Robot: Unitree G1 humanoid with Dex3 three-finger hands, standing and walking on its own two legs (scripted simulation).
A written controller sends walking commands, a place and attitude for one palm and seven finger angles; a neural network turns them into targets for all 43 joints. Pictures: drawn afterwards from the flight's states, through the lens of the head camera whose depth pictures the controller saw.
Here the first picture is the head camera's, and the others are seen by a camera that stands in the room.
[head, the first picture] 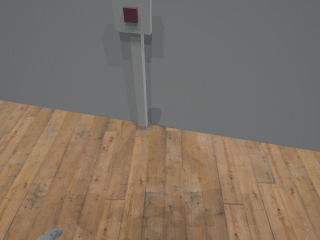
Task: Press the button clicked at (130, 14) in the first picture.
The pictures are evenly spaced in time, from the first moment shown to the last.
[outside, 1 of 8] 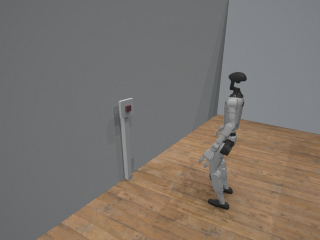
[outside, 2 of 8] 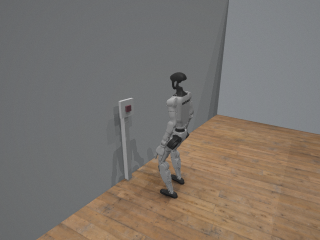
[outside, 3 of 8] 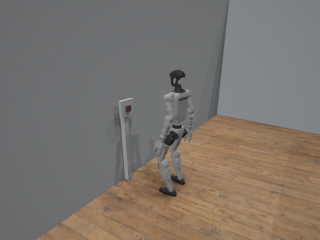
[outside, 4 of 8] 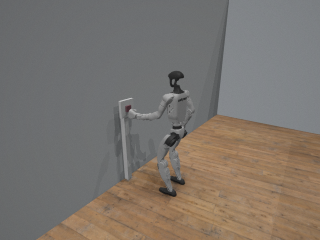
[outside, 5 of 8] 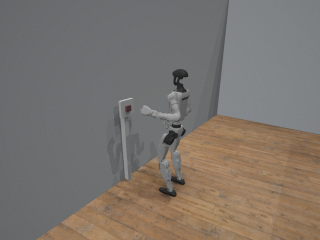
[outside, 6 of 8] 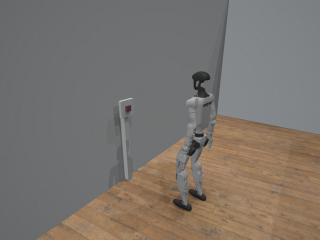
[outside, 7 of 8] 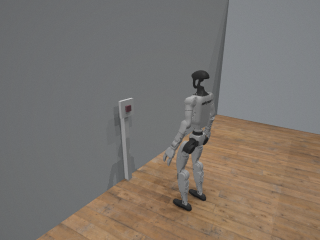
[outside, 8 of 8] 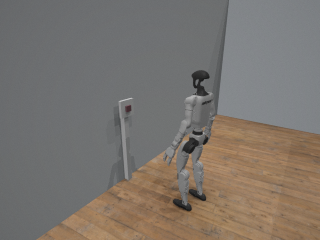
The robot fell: no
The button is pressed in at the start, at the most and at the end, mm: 0 15 0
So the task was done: yes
